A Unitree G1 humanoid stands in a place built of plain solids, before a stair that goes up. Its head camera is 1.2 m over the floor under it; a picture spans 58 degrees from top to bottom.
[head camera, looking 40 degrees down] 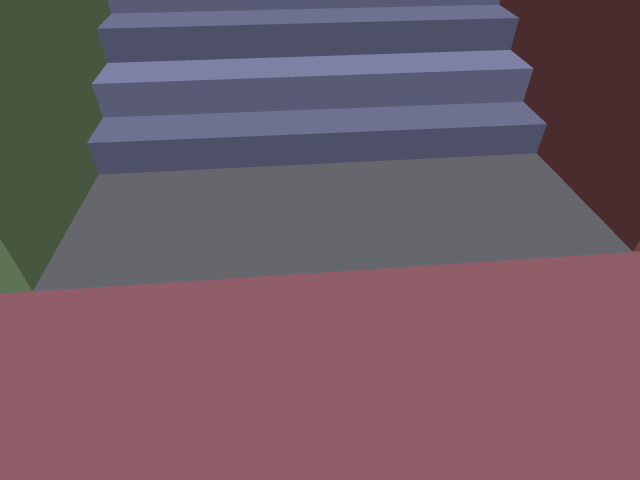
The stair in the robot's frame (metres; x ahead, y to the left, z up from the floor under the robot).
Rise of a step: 0.19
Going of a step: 0.30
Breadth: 2.60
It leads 5 degrees to the left of straight ahead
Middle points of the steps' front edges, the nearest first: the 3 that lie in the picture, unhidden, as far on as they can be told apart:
2.08 -0.03 0.18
2.37 0.00 0.37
2.67 0.02 0.56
